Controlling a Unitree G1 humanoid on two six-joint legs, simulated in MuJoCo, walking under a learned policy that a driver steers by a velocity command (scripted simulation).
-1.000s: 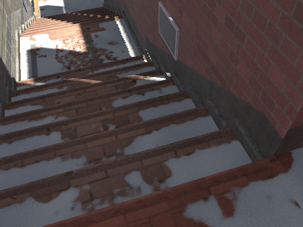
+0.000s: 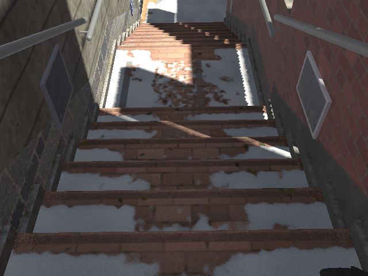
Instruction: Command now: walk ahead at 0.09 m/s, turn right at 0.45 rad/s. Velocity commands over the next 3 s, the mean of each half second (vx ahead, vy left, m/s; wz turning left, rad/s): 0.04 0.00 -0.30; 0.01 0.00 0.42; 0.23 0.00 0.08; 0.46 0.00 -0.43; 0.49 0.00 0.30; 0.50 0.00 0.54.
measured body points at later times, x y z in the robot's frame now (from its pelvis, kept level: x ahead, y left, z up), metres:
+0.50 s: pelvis +0.00 +0.04 +0.01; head +0.02 +0.04 +0.46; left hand +0.18 +0.25 -0.12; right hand +0.03 -0.21 -0.12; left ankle +0.01 +0.14 -0.73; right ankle -0.04 -0.06 -0.73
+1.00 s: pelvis -0.06 +0.10 +0.02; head -0.03 +0.12 +0.47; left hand +0.05 +0.41 -0.07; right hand +0.11 -0.15 -0.07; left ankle -0.08 +0.19 -0.73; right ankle -0.05 -0.05 -0.69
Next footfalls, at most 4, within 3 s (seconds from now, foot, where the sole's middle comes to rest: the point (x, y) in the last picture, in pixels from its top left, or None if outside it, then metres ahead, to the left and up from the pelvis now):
0.16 left None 0.05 0.13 -0.77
0.50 right None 0.00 -0.07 -0.77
0.90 left None -0.05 0.20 -0.77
1.80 right None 0.35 -0.11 -0.92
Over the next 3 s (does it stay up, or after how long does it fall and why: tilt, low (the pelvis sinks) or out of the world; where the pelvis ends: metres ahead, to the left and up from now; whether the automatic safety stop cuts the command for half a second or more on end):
stays up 0.92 -0.09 -0.47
